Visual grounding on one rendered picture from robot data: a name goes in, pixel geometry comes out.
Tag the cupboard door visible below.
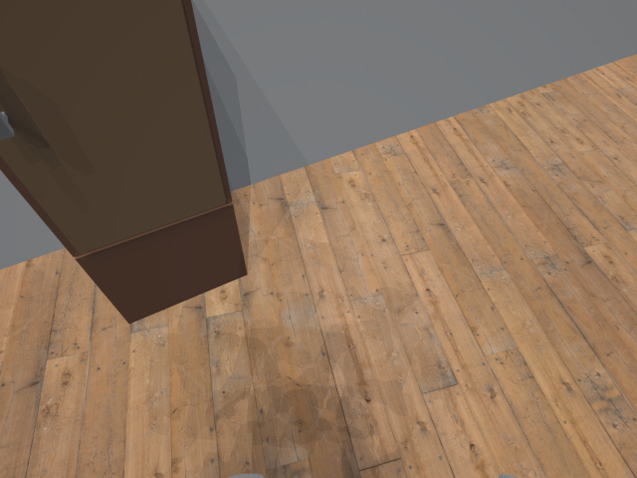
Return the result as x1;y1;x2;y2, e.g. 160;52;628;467
0;0;226;254

